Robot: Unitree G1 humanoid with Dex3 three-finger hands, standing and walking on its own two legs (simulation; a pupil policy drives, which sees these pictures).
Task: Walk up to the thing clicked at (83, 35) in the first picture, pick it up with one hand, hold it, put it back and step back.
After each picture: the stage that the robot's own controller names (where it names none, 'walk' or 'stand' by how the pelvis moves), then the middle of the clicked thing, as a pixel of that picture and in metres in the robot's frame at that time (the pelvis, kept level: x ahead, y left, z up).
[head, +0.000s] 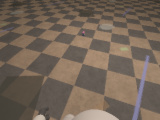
stand; (83, 33) +2.23 +0.15 -0.72
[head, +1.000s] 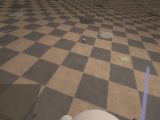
walk; (84, 41) +2.10 +0.09 -0.71
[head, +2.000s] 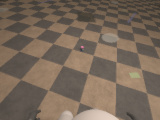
walk; (82, 48) +1.45 +0.10 -0.71
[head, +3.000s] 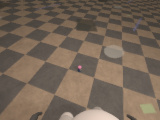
walk; (79, 68) +0.91 +0.10 -0.71
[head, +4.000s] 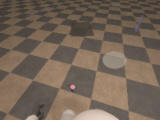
walk; (72, 88) +0.51 +0.19 -0.69
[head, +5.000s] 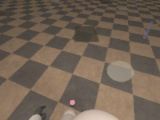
stand; (72, 103) +0.31 +0.16 -0.70
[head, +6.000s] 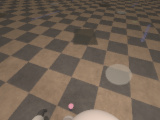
stand; (71, 107) +0.29 +0.17 -0.72
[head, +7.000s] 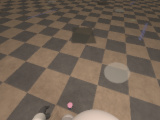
stand; (70, 106) +0.29 +0.17 -0.72
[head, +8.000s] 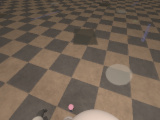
stand; (71, 107) +0.28 +0.17 -0.73
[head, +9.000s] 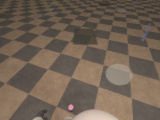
stand; (71, 108) +0.27 +0.17 -0.73
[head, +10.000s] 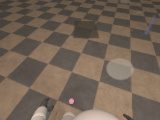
go down; (71, 102) +0.29 +0.17 -0.72
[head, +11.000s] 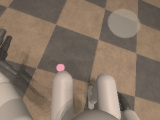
go down; (60, 68) +0.37 +0.18 -0.29
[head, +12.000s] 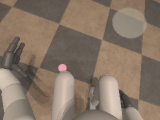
close in; (62, 69) +0.37 +0.18 -0.29
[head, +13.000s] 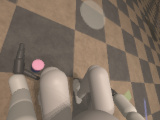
close in; (37, 66) +0.37 +0.21 -0.22
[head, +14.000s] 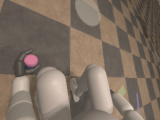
close; (31, 64) +0.38 +0.23 -0.21
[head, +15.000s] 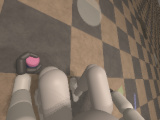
lift; (32, 63) +0.37 +0.22 -0.22
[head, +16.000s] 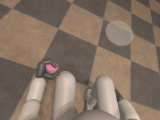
lift; (50, 71) +0.31 +0.25 -0.10
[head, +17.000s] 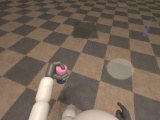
lift; (61, 74) +0.32 +0.18 +0.06
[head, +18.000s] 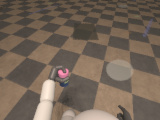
hold; (63, 77) +0.31 +0.17 +0.02
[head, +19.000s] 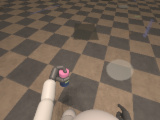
hold; (64, 77) +0.31 +0.17 +0.01
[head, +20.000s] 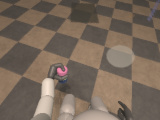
crouch; (62, 74) +0.34 +0.17 -0.04
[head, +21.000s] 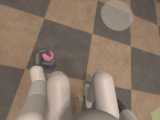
lower; (48, 60) +0.41 +0.21 -0.14
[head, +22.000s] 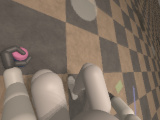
lower; (20, 57) +0.42 +0.25 -0.22
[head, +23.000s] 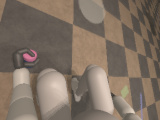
lower; (29, 59) +0.40 +0.24 -0.22
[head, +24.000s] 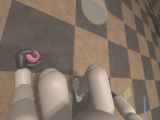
lower; (32, 60) +0.39 +0.24 -0.21
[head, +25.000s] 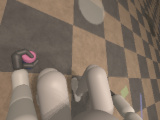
lower; (29, 60) +0.39 +0.25 -0.22
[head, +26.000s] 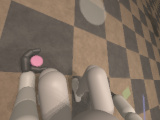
open; (35, 63) +0.38 +0.22 -0.23
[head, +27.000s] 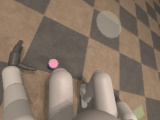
stand; (52, 64) +0.38 +0.19 -0.25
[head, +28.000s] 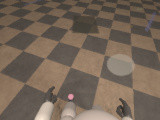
stand; (71, 97) +0.32 +0.15 -0.62
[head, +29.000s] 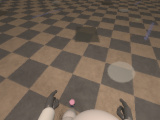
stand; (72, 103) +0.33 +0.15 -0.66
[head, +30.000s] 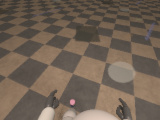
stand; (72, 103) +0.33 +0.14 -0.66
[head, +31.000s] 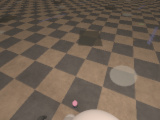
stand; (75, 104) +0.35 +0.14 -0.72
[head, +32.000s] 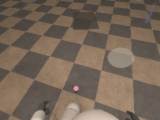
walk; (76, 89) +0.40 +0.14 -0.70
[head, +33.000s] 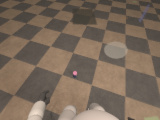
walk; (75, 74) +0.63 +0.15 -0.69
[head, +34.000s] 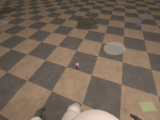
stand; (77, 66) +0.94 +0.22 -0.70
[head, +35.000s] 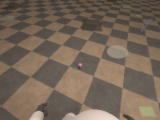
stand; (80, 66) +0.97 +0.13 -0.72
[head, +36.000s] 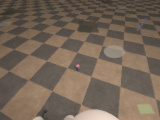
stand; (77, 67) +0.98 +0.17 -0.72
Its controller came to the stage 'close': yes
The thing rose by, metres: 0.73
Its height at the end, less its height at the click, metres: +0.00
